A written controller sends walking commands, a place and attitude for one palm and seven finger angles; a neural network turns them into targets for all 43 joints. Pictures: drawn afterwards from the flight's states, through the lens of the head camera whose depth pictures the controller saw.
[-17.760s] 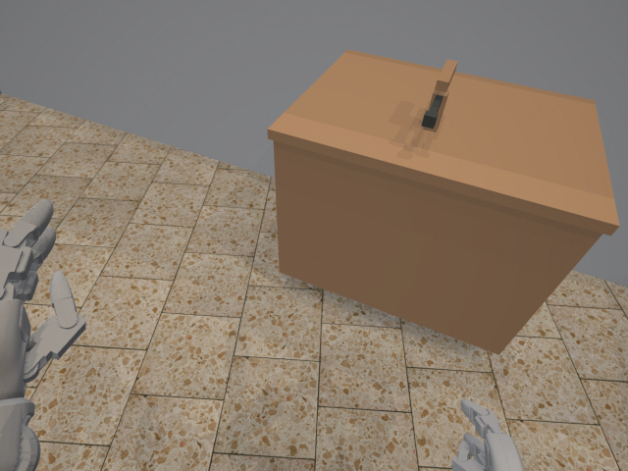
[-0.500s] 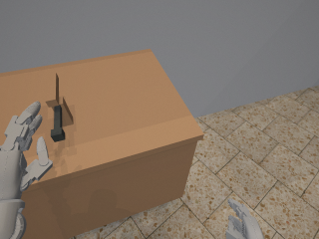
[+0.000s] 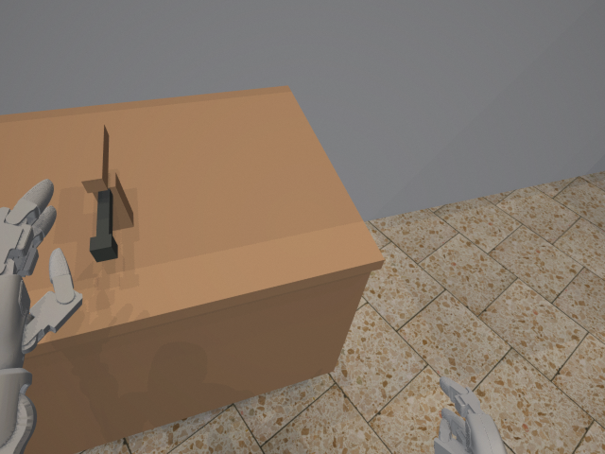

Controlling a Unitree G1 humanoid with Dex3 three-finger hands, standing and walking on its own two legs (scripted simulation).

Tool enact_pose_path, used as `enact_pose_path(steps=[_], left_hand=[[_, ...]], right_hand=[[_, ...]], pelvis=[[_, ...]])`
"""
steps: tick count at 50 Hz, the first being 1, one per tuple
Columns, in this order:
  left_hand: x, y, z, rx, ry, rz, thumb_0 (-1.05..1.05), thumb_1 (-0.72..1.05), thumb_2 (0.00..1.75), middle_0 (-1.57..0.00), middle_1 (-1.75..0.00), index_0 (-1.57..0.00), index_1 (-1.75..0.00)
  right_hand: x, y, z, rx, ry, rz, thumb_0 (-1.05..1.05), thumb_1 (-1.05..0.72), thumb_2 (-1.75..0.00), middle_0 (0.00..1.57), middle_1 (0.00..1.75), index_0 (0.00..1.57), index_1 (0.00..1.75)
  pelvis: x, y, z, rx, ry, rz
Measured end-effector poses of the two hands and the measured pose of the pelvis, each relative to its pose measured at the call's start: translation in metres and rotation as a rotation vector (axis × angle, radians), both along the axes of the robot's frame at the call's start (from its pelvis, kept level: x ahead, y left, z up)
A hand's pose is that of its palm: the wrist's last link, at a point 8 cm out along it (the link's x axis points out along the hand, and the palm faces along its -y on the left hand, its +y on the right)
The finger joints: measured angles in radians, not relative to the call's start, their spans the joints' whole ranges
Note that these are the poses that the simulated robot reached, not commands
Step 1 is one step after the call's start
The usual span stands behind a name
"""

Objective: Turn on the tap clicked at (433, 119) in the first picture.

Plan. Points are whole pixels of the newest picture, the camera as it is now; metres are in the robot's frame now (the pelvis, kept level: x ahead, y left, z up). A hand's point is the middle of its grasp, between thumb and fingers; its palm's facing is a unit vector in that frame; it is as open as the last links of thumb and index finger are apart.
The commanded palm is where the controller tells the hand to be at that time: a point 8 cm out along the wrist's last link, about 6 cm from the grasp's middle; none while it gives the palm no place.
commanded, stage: look again from close up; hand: left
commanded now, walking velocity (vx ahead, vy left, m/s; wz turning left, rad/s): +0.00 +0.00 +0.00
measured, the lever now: (104, 248) +0.36 +0.32 +0.03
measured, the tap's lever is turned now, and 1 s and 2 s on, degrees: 0 0 0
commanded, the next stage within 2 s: come to a stop and stand still in 0.22 s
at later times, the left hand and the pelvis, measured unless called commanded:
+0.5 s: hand (39, 285) +0.22 +0.28 +0.17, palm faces +0.42 -0.81 -0.40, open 7.4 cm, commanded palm +0.16 +0.30 +0.17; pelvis +0.00 +0.02 +0.00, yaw +1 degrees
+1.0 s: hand (41, 316) +0.19 +0.25 +0.17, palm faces +0.47 -0.83 -0.30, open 7.4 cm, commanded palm +0.13 +0.27 +0.17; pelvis -0.02 -0.01 +0.00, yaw +1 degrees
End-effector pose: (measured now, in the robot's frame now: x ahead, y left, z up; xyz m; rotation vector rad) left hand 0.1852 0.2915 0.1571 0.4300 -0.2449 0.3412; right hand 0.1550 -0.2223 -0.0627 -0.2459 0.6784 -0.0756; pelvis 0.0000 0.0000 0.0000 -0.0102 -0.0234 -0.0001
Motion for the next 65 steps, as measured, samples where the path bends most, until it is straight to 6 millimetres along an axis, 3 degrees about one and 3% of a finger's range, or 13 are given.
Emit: enact_pose_path(steps=[9,23,25,27,30,33,38,43,47,51,55,61,65], left_hand=[[0.002,0.005,0.026,0.049,-0.11,-0.029,0.02,0.89,0.9,-0.21,-0.3,-0.21,-0.3],[-0.005,0.02,0.012,-0.004,-0.063,0.014,0.02,0.89,0.9,-0.21,-0.3,-0.2,-0.3],[-0.004,0.022,0.022,0.088,-0.086,0.014,0.02,0.89,0.9,-0.22,-0.3,-0.21,-0.3],[0.002,0.039,0.043,0.183,-0.18,0.032,0.02,0.89,0.9,-0.22,-0.3,-0.21,-0.31],[0.005,0.049,0.055,0.147,-0.233,0.08,0.02,0.89,0.9,-0.22,-0.3,-0.21,-0.31],[0.003,0.026,0.046,0.097,-0.183,0.032,0.02,0.9,0.9,-0.21,-0.3,-0.2,-0.3],[-0.014,-0.012,0.011,0.045,-0.014,-0.081,0.02,0.9,0.9,-0.21,-0.3,-0.2,-0.3],[-0.032,0.001,-0.001,0.028,0.009,-0.001,0.02,0.89,0.9,-0.22,-0.3,-0.21,-0.31],[-0.039,0.006,0.014,0.02,-0.096,0.065,0.02,0.89,0.9,-0.22,-0.3,-0.21,-0.31],[-0.037,-0.006,0.026,0.003,-0.176,0.046,0.02,0.89,0.9,-0.21,-0.3,-0.2,-0.3],[-0.027,-0.014,0.022,0.0,-0.145,0.0,0.02,0.89,0.9,-0.21,-0.3,-0.2,-0.3],[-0.012,-0.005,0.005,0.013,-0.036,-0.006,0.02,0.89,0.9,-0.21,-0.3,-0.2,-0.3],[-0.009,0.0,0.009,0.028,-0.041,0.003,0.02,0.89,0.9,-0.22,-0.3,-0.21,-0.31]], right_hand=[[0.021,0.018,0.001,0.007,0.003,0.032,0.01,-0.9,-0.9,0.2,0.3,0.2,0.3],[0.031,0.031,0.004,0.003,-0.004,0.041,0.01,-0.9,-0.9,0.2,0.3,0.2,0.3],[0.029,0.032,0.003,-0.014,-0.005,0.069,0.01,-0.9,-0.9,0.2,0.3,0.2,0.3],[0.025,0.035,-0.002,-0.013,0.008,0.109,0.01,-0.91,-0.9,0.2,0.3,0.2,0.3],[0.018,0.036,-0.005,0.04,-0.006,0.103,0.01,-0.9,-0.9,0.2,0.3,0.2,0.3],[0.009,0.034,-0.011,0.097,-0.033,0.066,0.01,-0.9,-0.9,0.2,0.3,0.2,0.3],[-0.012,0.022,-0.02,0.113,-0.003,-0.004,0.01,-0.9,-0.9,0.2,0.3,0.2,0.3],[-0.029,0.003,-0.016,0.036,0.043,-0.013,0.01,-0.9,-0.9,0.2,0.3,0.2,0.3],[-0.03,-0.011,-0.011,-0.012,0.04,0.018,0.02,-0.9,-0.9,0.2,0.3,0.2,0.3],[-0.023,-0.017,-0.005,-0.027,0.008,0.031,0.02,-0.91,-0.9,0.2,0.3,0.2,0.3],[-0.013,-0.016,0.001,-0.018,-0.025,0.018,0.02,-0.91,-0.9,0.2,0.3,0.2,0.3],[-0.004,-0.006,0.002,-0.002,-0.025,0.009,0.01,-0.91,-0.9,0.2,0.3,0.2,0.3],[0.003,0.002,-0.001,0.004,0.002,0.03,0.01,-0.91,-0.9,0.2,0.3,0.2,0.3]], pelvis=[[0.009,0.01,-0.001,-0.008,0.0,0.01],[0.007,0.018,-0.001,-0.006,-0.013,0.016],[0.004,0.017,-0.002,-0.01,-0.013,0.026],[-0.002,0.013,-0.004,-0.006,-0.009,0.035],[-0.007,0.013,-0.005,0.008,-0.017,0.012],[-0.008,0.016,-0.006,0.011,-0.023,-0.001],[-0.011,0.011,-0.006,0.014,-0.028,-0.002],[-0.017,-0.003,-0.005,0.016,-0.03,0.011],[-0.021,-0.008,-0.004,0.01,-0.032,0.02],[-0.019,-0.009,-0.003,0.002,-0.026,0.019],[-0.015,-0.007,-0.001,-0.003,-0.013,0.016],[-0.008,-0.005,0.0,0.003,-0.003,0.015],[-0.001,-0.002,0.0,0.001,-0.002,0.02]])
